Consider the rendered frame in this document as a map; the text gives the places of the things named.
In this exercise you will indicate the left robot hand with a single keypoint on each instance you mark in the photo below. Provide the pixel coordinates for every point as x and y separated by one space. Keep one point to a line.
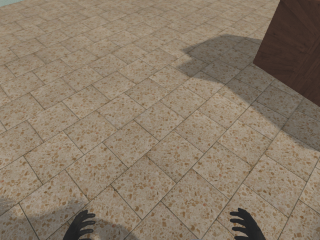
74 231

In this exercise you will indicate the right robot hand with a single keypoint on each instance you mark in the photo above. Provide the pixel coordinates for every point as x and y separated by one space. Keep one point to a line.
252 230

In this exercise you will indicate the pedestal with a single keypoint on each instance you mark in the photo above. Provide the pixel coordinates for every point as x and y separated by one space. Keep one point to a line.
290 49

